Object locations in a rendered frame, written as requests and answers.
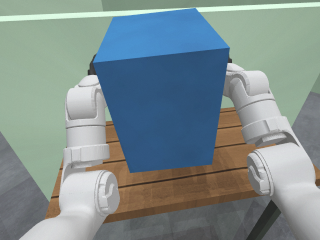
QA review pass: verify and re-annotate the robot right forearm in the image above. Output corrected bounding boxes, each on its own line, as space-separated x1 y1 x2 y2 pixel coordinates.
223 63 316 182

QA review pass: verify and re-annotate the robot right upper arm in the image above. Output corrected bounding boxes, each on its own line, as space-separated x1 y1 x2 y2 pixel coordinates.
246 142 320 240

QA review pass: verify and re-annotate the robot left forearm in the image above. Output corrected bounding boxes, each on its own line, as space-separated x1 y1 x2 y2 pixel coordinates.
59 75 110 209

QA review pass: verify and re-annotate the robot left upper arm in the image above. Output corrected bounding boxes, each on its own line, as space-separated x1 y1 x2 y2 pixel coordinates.
19 170 120 240

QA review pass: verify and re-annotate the left robot hand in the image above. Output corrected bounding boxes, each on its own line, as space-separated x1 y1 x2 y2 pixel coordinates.
87 54 97 76

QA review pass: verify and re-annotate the carton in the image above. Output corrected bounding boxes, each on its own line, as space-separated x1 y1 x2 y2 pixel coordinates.
93 8 230 173

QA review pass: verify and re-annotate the table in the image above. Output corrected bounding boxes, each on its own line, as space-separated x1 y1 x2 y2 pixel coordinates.
45 107 320 240

